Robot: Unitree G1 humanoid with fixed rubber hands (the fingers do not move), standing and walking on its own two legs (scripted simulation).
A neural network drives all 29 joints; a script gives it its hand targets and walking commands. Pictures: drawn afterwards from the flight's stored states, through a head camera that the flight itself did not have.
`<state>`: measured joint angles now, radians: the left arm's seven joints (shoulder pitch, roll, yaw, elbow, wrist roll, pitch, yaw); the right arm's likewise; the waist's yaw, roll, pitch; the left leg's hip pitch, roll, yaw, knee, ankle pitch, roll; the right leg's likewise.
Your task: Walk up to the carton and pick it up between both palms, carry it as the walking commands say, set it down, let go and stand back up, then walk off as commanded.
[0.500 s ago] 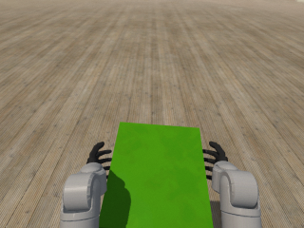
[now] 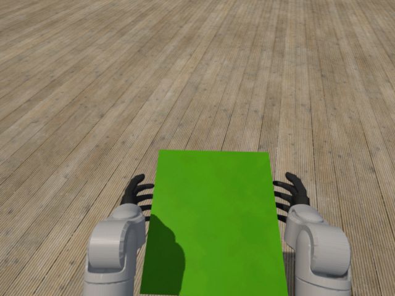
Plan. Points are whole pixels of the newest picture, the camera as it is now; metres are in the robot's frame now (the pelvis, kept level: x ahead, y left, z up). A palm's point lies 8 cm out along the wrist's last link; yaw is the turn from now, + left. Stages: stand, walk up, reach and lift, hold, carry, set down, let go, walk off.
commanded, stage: carry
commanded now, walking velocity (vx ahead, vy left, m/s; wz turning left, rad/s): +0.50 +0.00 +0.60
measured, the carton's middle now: (211, 225) +0.28 -0.03 +0.00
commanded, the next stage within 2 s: none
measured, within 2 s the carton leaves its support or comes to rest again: neither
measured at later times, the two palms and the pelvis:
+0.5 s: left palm (96, 111) +0.59 +0.26 +0.07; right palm (203, 93) +0.64 -0.04 +0.08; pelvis +0.35 +0.07 +0.00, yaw +13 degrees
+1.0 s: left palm (38, 70) +0.78 +0.49 +0.09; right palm (124, 44) +0.95 +0.24 +0.10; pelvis +0.64 +0.23 +0.01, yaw +32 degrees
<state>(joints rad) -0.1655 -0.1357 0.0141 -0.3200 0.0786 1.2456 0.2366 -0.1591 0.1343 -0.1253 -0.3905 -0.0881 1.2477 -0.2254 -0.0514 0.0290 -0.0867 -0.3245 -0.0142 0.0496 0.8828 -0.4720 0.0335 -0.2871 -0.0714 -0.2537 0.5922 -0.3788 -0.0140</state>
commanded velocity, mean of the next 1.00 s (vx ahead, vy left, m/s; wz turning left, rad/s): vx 0.46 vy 0.00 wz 0.55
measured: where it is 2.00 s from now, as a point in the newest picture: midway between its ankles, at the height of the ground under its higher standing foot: (110, 189)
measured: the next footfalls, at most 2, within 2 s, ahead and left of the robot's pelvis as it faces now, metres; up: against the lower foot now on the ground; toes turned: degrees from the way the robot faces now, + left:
left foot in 0.20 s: +0.25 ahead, +0.11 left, +0.00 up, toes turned +14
right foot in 0.50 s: +0.54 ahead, -0.03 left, +0.00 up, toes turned +7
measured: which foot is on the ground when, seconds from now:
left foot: up 0.00-0.18, down 0.20-0.54, up 0.56-0.76, down 0.78-1.00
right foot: down 0.00-0.26, up 0.28-0.48, down 0.50-0.82, up 0.84-1.00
